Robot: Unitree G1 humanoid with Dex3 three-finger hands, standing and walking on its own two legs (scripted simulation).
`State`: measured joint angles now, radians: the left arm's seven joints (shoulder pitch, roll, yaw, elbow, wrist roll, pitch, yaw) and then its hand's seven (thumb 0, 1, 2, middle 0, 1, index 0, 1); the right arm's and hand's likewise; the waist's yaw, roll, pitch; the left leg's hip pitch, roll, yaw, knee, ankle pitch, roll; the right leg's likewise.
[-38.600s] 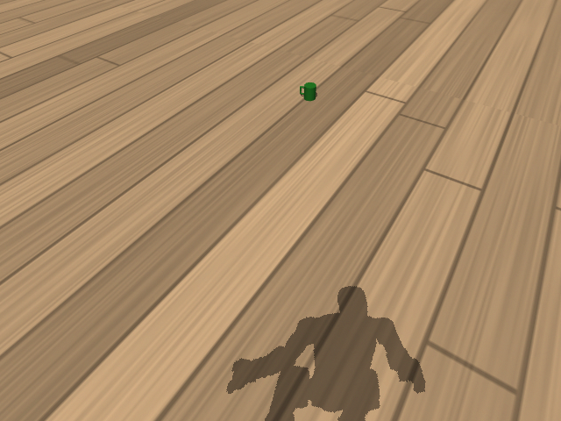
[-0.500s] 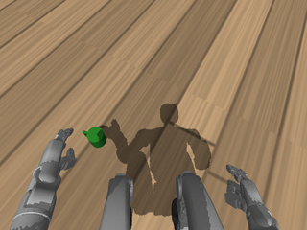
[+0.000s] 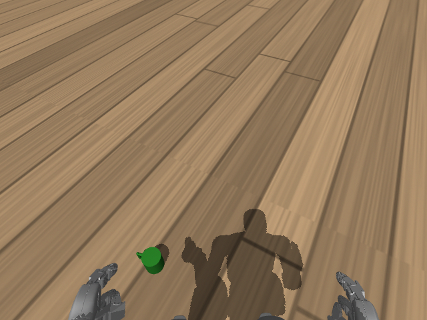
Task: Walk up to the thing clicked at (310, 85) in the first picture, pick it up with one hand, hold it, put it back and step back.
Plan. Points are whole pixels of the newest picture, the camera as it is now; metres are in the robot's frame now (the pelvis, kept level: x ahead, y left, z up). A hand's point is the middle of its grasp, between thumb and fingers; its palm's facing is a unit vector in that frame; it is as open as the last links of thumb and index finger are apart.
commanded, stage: home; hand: left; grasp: from above
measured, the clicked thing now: (149, 259) +0.49 +0.28 -0.66
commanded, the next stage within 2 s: none
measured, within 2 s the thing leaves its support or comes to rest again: neither
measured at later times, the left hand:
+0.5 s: hand (119, 311) +0.18 +0.18 -0.04, palm faces +0.06 -0.98 -0.20, open 7.4 cm
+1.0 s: hand (120, 308) +0.18 +0.18 -0.04, palm faces +0.05 -0.98 -0.20, open 7.4 cm
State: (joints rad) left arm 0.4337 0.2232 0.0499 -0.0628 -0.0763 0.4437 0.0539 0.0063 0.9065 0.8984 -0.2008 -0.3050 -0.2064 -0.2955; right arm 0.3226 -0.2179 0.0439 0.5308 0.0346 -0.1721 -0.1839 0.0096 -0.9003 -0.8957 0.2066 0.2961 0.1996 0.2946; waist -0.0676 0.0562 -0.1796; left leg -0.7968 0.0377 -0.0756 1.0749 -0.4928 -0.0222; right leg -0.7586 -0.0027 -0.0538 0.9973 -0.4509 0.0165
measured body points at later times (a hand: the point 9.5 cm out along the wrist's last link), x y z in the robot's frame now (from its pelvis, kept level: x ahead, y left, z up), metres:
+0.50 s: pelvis +0.02 +0.00 +0.01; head +0.04 +0.01 +0.46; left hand +0.17 +0.23 -0.02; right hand +0.19 -0.24 -0.05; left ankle +0.02 +0.13 -0.67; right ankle +0.02 -0.14 -0.67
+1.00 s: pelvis +0.02 +0.00 +0.01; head +0.03 +0.01 +0.46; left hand +0.17 +0.23 -0.02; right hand +0.18 -0.24 -0.05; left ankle +0.02 +0.13 -0.67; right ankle +0.02 -0.14 -0.67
